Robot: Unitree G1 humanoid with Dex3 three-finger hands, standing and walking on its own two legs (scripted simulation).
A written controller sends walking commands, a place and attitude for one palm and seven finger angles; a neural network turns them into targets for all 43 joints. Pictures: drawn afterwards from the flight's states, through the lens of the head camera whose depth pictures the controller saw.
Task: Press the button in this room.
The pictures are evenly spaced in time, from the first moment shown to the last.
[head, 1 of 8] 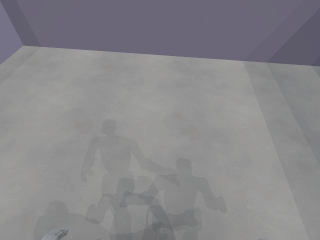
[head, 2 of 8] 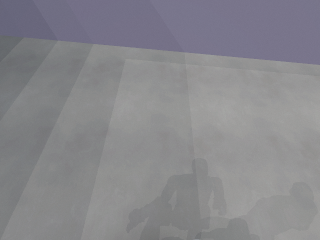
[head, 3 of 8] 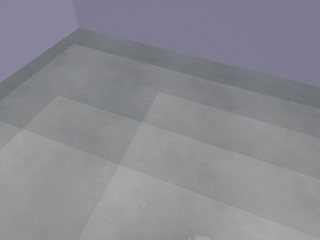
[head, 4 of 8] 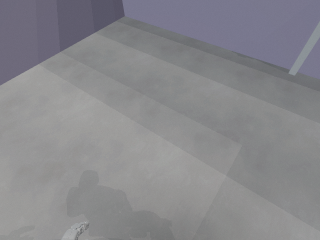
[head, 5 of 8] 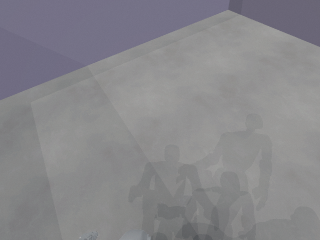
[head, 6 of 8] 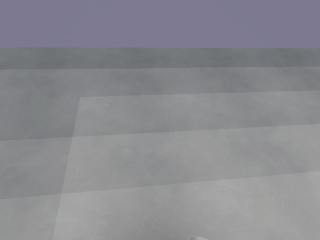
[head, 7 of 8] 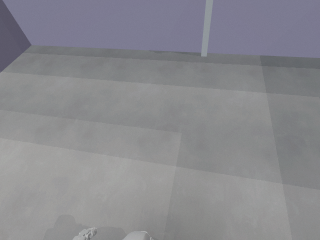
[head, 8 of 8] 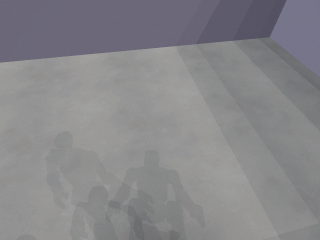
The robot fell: no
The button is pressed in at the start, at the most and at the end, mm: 0 0 0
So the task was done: no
